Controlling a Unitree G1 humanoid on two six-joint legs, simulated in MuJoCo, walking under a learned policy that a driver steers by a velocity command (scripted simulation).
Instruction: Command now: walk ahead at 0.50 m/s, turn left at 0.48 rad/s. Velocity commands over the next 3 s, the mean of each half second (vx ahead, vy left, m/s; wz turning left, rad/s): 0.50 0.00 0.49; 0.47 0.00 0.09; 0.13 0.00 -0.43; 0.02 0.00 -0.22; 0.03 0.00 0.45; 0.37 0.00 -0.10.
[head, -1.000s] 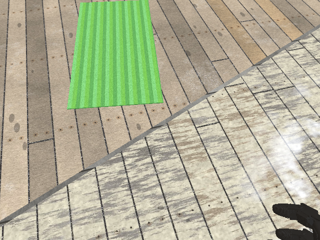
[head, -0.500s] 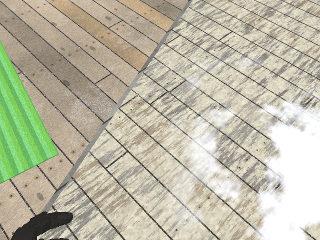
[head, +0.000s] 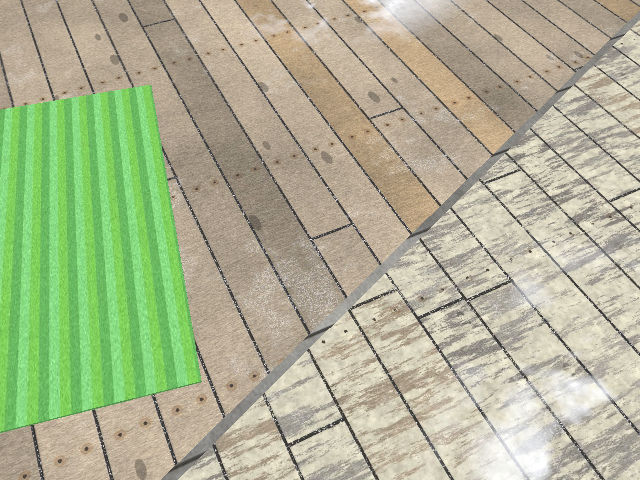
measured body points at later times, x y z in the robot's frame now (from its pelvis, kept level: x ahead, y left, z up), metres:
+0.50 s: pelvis +0.30 +0.01 +0.01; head +0.32 +0.02 +0.45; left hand +0.45 +0.30 -0.07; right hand +0.43 -0.26 -0.10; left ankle +0.16 +0.09 -0.72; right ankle +0.46 -0.08 -0.72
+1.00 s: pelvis +0.55 +0.08 +0.01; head +0.59 +0.10 +0.46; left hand +0.44 +0.34 -0.12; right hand +0.86 -0.04 -0.06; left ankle +0.66 +0.24 -0.72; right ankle +0.46 -0.08 -0.72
